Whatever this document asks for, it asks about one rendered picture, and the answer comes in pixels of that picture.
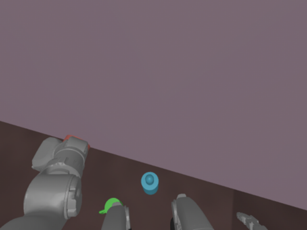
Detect left robot arm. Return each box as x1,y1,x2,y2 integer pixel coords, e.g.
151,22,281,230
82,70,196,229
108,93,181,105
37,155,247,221
0,136,88,230

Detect left robot hand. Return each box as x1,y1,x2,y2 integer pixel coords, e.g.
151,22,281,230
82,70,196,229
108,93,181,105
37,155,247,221
32,137,85,172

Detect right robot hand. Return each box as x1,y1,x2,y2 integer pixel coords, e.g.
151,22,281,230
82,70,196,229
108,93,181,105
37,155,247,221
236,212,267,230

